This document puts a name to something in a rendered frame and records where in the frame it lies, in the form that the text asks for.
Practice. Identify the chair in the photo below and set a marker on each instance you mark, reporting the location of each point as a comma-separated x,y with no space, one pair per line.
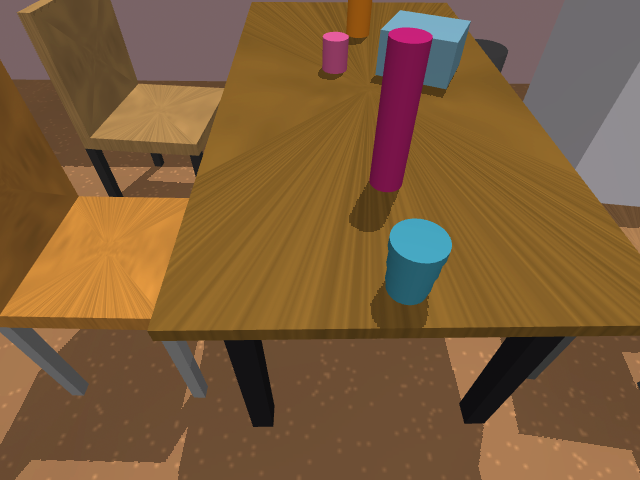
628,219
75,262
81,47

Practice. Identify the table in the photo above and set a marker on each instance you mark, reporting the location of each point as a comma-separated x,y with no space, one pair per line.
284,238

